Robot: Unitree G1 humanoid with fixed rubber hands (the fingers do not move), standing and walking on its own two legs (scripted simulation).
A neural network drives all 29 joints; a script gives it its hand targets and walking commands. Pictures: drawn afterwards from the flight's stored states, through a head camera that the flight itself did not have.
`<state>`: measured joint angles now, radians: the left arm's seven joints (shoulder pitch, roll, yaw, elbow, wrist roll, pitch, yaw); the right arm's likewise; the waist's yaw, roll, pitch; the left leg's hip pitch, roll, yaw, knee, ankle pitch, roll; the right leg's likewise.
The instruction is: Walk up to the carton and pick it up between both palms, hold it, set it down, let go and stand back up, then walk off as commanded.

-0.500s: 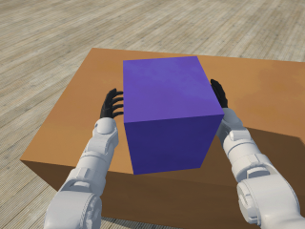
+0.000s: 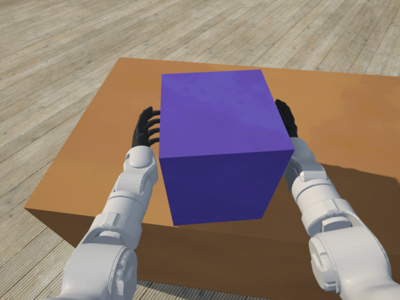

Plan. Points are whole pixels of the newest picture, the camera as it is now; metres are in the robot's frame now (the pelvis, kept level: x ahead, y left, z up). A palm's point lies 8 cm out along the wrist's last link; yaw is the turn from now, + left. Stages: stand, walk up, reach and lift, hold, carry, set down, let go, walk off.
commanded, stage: reach and lift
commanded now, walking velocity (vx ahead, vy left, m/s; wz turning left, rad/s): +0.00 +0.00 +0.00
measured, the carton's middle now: (215, 151) +0.42 -0.01 +0.07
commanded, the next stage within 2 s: none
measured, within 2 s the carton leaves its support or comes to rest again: leaves its support in 0.82 s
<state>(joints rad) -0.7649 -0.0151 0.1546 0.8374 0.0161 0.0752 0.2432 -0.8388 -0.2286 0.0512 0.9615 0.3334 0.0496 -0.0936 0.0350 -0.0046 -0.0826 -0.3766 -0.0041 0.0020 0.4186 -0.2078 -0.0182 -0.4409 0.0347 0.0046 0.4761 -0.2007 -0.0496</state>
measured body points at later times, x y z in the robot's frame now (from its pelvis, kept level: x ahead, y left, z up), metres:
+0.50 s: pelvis +0.00 +0.00 +0.00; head +0.03 -0.01 +0.45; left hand +0.41 +0.15 +0.09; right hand +0.44 -0.15 +0.10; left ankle -0.01 +0.13 -0.74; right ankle +0.01 -0.08 -0.74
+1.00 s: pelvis -0.01 +0.00 +0.00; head +0.00 -0.01 +0.45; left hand +0.40 +0.15 +0.11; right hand +0.43 -0.14 +0.11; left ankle -0.01 +0.13 -0.74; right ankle +0.01 -0.08 -0.74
